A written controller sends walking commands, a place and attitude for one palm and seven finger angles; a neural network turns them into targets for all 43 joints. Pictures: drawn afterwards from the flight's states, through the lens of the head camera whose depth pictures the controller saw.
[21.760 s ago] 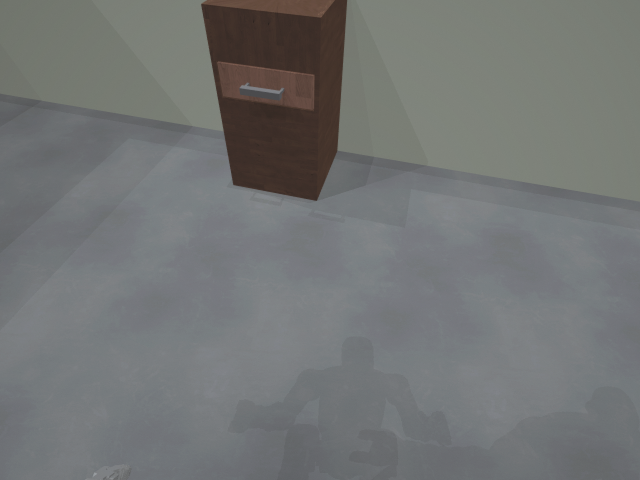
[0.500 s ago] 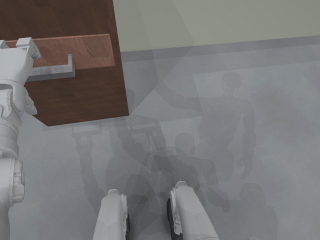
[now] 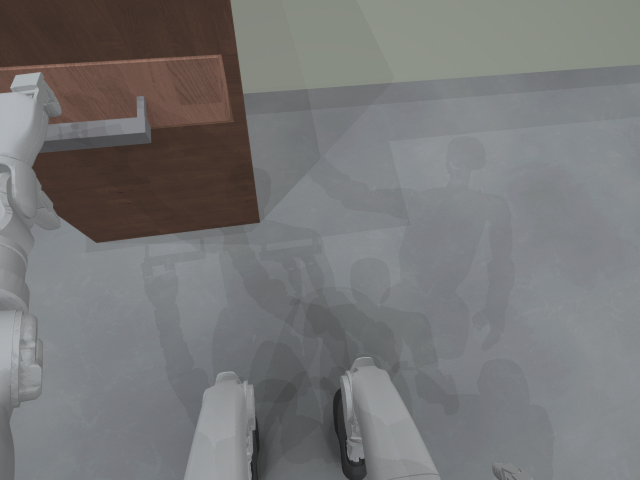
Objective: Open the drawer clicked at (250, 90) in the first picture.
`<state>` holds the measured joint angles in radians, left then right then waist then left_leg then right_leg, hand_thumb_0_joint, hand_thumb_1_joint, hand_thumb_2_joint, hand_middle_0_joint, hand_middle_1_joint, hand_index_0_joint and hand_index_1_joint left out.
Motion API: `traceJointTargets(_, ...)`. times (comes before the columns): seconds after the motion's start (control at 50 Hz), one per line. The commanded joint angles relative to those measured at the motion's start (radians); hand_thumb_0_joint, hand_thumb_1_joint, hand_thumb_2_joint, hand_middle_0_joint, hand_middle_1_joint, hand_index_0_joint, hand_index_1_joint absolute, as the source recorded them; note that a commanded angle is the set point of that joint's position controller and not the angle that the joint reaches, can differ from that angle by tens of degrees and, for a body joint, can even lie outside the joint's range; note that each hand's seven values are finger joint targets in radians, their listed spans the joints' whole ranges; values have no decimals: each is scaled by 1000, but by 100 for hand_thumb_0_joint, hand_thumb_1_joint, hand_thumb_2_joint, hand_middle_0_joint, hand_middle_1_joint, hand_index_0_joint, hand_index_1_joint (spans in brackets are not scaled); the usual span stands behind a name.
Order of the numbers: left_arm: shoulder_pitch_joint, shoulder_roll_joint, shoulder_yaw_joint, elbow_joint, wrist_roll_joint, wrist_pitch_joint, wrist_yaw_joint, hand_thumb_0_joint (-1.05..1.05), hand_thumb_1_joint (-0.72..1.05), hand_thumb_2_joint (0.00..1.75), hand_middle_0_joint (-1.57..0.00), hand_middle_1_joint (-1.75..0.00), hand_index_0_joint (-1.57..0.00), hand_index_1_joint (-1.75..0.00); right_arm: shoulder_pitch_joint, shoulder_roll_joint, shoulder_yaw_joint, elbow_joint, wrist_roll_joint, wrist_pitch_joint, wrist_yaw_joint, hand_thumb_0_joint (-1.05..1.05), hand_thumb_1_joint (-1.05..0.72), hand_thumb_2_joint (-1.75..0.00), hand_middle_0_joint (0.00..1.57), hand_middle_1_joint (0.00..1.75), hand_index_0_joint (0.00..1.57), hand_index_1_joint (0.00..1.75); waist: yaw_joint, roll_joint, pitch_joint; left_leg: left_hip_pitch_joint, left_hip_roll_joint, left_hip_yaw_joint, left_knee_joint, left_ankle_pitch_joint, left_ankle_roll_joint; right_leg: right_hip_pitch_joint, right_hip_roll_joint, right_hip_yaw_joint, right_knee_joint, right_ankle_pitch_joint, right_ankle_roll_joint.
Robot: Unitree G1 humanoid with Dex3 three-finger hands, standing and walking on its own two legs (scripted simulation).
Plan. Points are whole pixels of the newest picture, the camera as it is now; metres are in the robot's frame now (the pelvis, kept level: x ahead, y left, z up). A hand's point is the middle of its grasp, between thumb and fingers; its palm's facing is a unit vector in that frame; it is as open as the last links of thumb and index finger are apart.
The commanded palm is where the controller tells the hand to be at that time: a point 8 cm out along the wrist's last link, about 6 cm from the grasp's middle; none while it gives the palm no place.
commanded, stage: re-aim the fingers above the handle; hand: left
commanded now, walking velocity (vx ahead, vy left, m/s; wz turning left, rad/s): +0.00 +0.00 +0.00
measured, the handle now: (88, 121) +0.60 +0.29 -0.08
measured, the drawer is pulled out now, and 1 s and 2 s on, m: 0.00 0.00 0.00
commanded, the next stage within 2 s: lower the fingers behind the handle in 1.00 s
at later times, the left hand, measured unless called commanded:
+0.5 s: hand (28, 168) +0.50 +0.33 -0.03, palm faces -0.06 -0.02 -1.00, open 13.8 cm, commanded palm +0.51 +0.30 +0.03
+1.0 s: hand (43, 155) +0.51 +0.30 -0.02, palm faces +0.00 -0.03 -1.00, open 13.8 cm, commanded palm +0.51 +0.30 +0.03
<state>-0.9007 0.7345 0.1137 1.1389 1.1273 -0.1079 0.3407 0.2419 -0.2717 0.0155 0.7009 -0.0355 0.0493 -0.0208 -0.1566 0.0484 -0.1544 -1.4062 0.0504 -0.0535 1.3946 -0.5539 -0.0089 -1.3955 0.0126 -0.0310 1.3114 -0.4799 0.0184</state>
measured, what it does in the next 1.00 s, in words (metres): stands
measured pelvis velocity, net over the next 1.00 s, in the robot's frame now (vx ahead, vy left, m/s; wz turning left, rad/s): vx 0.01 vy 0.00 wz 0.00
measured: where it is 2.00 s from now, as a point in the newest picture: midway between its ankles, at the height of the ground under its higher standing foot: (299, 460)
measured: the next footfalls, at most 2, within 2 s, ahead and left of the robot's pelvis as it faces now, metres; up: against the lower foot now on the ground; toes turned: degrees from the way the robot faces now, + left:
none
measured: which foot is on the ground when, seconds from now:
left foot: down 0.00-1.00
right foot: down 0.00-1.00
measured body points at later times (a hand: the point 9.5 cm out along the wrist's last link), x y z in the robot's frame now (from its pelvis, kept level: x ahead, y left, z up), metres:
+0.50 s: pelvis +0.00 +0.01 -0.01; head +0.19 +0.04 +0.40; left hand +0.50 +0.32 +0.03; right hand +0.05 -0.26 -0.13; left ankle +0.03 +0.12 -0.59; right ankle +0.06 -0.13 -0.59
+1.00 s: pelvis +0.01 +0.00 -0.01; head +0.19 +0.03 +0.40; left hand +0.50 +0.30 +0.04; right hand +0.03 -0.28 -0.13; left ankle +0.03 +0.12 -0.59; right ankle +0.06 -0.13 -0.59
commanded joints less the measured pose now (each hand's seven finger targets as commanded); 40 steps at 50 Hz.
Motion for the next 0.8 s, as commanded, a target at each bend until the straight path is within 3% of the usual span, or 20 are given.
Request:
traceJointTargets(0.0, -333, 339, 56, -218, -21, -58, -38, 0, -50, 30, -30, -120, -30, -120, 197, -183, -64, -25, 1, -12, -33, 0, -90, -90, 20, 30, 20, 30, -9, 104, -547, 327, -47, 37, -149, 242, 62, 375, 33, -2, -153, 219, -34)
traceJointTargets(0.08, -326, 367, 111, -291, -16, -161, -25, 0, -50, 30, -30, -120, -30, -120, 192, -182, -72, -18, -9, -25, -38, 0, -90, -90, 20, 30, 20, 30, 8, 164, -579, 362, -43, 23, -116, 303, 56, 293, 36, -8, -109, 230, -45)
traceJointTargets(0.12, -301, 374, 137, -284, -15, -185, -1, 0, -50, 30, -30, -120, -30, -120, 192, -183, -74, -14, -12, -20, -32, 0, -90, -90, 20, 30, 20, 30, 20, 175, -572, 380, -41, 15, -107, 340, 50, 254, 38, -17, -88, 234, -49)
traceJointTargets(0.18, -252, 342, 136, -253, -9, -175, 50, 0, -50, 30, -30, -120, -30, -120, 192, -188, -79, -21, -16, -8, -15, 0, -90, -90, 20, 30, 20, 30, 32, 183, -554, 397, -38, 6, -106, 369, 40, 207, 40, -33, -71, 225, -52)
traceJointTargets(0.2, -248, 349, 144, -245, -9, -164, 66, 0, -50, 30, -30, -120, -30, -120, 196, -192, -80, -22, -16, -3, -10, 0, -90, -90, 20, 30, 20, 30, 34, 157, -559, 389, -39, 7, -105, 368, 40, 221, 41, -33, -70, 229, -50)
traceJointTargets(0.24, -224, 377, 166, -246, -7, -135, 84, 0, -50, 30, -30, -120, -30, -120, 202, -201, -82, -28, -16, 9, -2, 0, -90, -90, 20, 30, 20, 30, 51, 162, -613, 418, -40, 4, -109, 401, 37, 244, 41, -36, -61, 254, -48)
traceJointTargets(0.28, -257, 367, 145, -262, 0, -105, 89, 0, -50, 30, -30, -120, -30, -120, 212, -204, -87, -25, -16, 16, 2, 0, -90, -90, 20, 30, 20, 30, 41, 172, -651, 444, -39, 2, -114, 412, 33, 258, 41, -38, -65, 268, -48)
traceJointTargets(0.32, -316, 338, 117, -308, 0, -90, 85, 0, -50, 30, -30, -120, -30, -120, 222, -203, -95, -15, -16, 17, 1, 0, -90, -90, 20, 30, 20, 30, 16, 178, -695, 505, -32, -11, -119, 434, 31, 246, 41, -42, -73, 272, -46)
traceJointTargets(0.36, -340, 334, 109, -365, -8, -89, 73, 0, -50, 30, -30, -120, -30, -120, 228, -202, -102, -9, -15, 15, -1, 0, -90, -90, 20, 30, 20, 30, 17, 198, -740, 561, -30, -21, -132, 444, 26, 259, 41, -44, -89, 268, -45)
traceJointTargets(0.42, -410, 273, 60, -433, -21, -99, 56, 0, -50, 30, -30, -120, -30, -120, 234, -190, -110, 6, -17, 3, -13, 0, -90, -90, 20, 30, 20, 30, -10, 225, -750, 630, -28, -35, -148, 460, 22, 234, 40, -48, -111, 254, -46)
traceJointTargets(0.46, -397, 248, 45, -383, -21, -91, 55, 0, -50, 30, -30, -120, -30, -120, 228, -186, -106, 22, -16, -1, -16, 0, -90, -90, 20, 30, 20, 30, -15, 227, -671, 624, -26, -43, -162, 429, 18, 191, 39, -56, -122, 217, -48)
traceJointTargets(0.5, -374, 267, 59, -319, -12, -79, 67, 0, -50, 30, -30, -120, -30, -120, 220, -187, -93, 25, -18, 2, -19, 0, -90, -90, 20, 30, 20, 30, -10, 204, -575, 569, -28, -37, -177, 367, 24, 181, 39, -55, -133, 184, -50)
traceJointTargets(0.56, -346, 283, 65, -206, 1, -45, 83, 0, -50, 30, -30, -120, -30, -120, 197, -188, -72, 13, -17, 8, -11, 0, -90, -90, 20, 30, 20, 30, -2, 201, -472, 487, -34, -21, -186, 320, 31, 179, 36, -55, -136, 163, -53)
traceJointTargets(0.6, -294, 292, 59, -123, 9, -14, 82, 0, -50, 30, -30, -120, -30, -120, 185, -193, -59, -10, -15, 13, -6, 0, -90, -90, 20, 30, 20, 30, 8, 164, -420, 428, -40, -11, -195, 280, 35, 200, 37, -53, -143, 146, -53)
traceJointTargets(0.64, -267, 280, 40, -91, 13, 3, 65, 0, -50, 30, -30, -120, -30, -120, 181, -193, -53, -32, -11, 14, -4, 0, -90, -90, 20, 30, 20, 30, 14, 158, -429, 404, -44, 2, -194, 280, 38, 230, 38, -49, -141, 159, -53)
traceJointTargets(0.7, -251, 279, 35, -138, 7, -9, 23, 0, -50, 30, -30, -120, -30, -120, 196, -192, -62, -48, -9, 10, -10, 0, -90, -90, 20, 30, 20, 30, 10, 116, -525, 406, -41, 15, -172, 322, 46, 308, 39, -36, -135, 232, -46)
traceJointTargets(0.78, -266, 284, 64, -301, -22, -101, -21, 0, -50, 30, -30, -120, -30, -120, 209, -184, -83, -44, -12, -3, -21, 0, -90, -90, 20, 30, 20, 30, 18, 144, -653, 462, -37, 13, -149, 369, 45, 335, 38, -22, -122, 276, -44)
